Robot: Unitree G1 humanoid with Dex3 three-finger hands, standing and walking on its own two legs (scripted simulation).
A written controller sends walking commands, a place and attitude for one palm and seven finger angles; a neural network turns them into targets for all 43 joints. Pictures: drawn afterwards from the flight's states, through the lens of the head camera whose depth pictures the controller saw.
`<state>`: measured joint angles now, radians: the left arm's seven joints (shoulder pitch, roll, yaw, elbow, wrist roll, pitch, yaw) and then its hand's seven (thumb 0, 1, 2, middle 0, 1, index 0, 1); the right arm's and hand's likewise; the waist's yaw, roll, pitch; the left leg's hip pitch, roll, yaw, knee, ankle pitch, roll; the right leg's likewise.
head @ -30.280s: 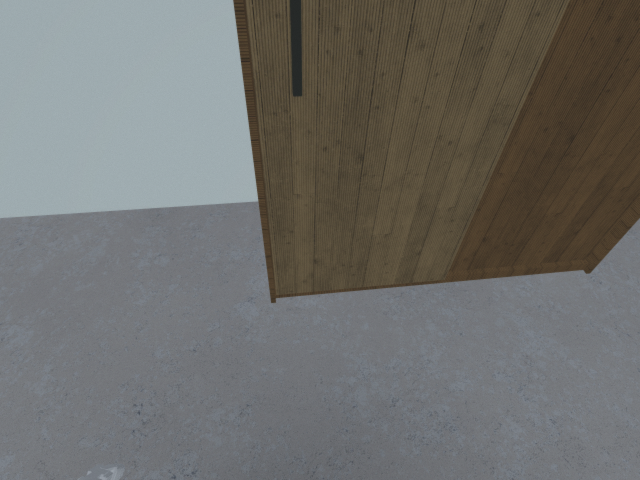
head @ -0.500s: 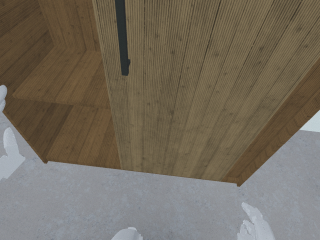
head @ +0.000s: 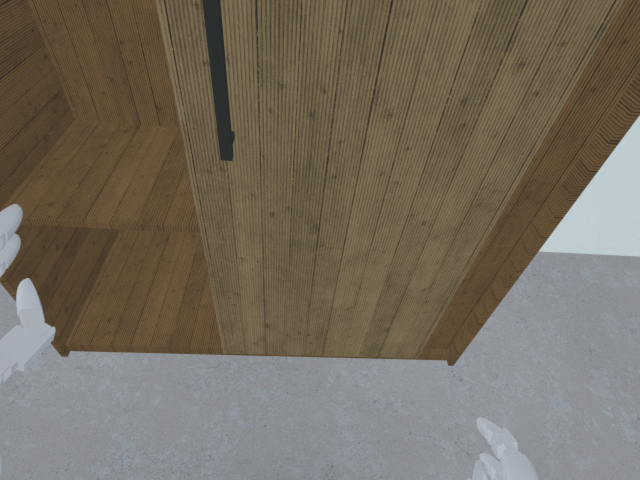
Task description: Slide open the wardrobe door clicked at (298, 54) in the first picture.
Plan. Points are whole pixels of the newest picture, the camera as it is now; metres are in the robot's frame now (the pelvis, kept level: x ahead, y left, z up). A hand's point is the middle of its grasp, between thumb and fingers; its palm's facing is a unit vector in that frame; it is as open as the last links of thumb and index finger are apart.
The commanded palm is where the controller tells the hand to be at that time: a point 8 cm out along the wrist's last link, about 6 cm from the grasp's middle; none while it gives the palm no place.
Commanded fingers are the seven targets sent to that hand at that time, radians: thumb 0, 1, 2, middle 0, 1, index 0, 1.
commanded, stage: stop stepping back and stand still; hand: left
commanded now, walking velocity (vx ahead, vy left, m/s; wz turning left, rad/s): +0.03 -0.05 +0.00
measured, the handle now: (220, 54) +0.60 +0.19 +0.25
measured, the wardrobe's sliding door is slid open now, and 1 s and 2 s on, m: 0.50 0.50 0.50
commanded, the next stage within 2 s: let the arm hang, fingers relaxed in 0.32 s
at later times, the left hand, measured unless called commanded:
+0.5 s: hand (94, 374) +0.21 +0.25 +0.07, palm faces +0.28 -0.84 -0.46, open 7.4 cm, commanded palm none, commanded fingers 0.00 0.90 0.90 -0.20 -0.30 -0.20 -0.30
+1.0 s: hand out of the picture -0.08 +0.17 -0.17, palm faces +0.04 -0.98 -0.21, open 7.3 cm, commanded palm none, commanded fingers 0.00 0.90 0.90 -0.20 -0.30 -0.20 -0.30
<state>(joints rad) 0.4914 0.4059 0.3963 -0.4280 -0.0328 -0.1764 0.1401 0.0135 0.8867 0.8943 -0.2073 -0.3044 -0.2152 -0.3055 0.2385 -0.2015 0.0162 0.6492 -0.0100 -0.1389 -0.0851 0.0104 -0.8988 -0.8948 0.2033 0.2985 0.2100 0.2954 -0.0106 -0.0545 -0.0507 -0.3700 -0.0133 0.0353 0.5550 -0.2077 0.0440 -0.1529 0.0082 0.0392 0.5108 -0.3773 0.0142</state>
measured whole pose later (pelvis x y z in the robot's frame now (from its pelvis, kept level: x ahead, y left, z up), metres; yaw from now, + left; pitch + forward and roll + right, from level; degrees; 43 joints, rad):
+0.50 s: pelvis -0.01 -0.01 +0.00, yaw +1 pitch +1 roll -1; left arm 0.34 0.39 0.22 -0.02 0.01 -0.12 0.07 0.01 0.89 0.90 -0.20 -0.30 -0.21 -0.30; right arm 0.17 -0.27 0.00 0.75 -0.01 -0.13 -0.02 0.01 -0.90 -0.90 0.20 0.30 0.21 0.30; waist 0.02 0.03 -0.06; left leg -0.39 -0.01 0.01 0.55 -0.18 0.03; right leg -0.18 0.01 -0.02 0.53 -0.37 0.00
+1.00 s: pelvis -0.02 -0.02 +0.01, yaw +2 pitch -1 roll -1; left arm 0.32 0.22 0.01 1.15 0.02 0.02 0.01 0.01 0.91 0.89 -0.20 -0.30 -0.21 -0.30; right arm 0.24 -0.22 -0.01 1.12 -0.02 0.03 -0.03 0.01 -0.90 -0.90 0.20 0.30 0.21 0.29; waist 0.01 -0.01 0.08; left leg -0.33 0.01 -0.02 0.48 -0.14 0.01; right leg -0.10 0.03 -0.05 0.42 -0.32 -0.02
